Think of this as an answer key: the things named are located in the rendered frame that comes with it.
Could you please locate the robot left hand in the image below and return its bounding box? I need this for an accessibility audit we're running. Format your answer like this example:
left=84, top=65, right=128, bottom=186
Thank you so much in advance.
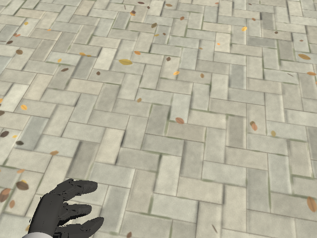
left=28, top=178, right=104, bottom=238

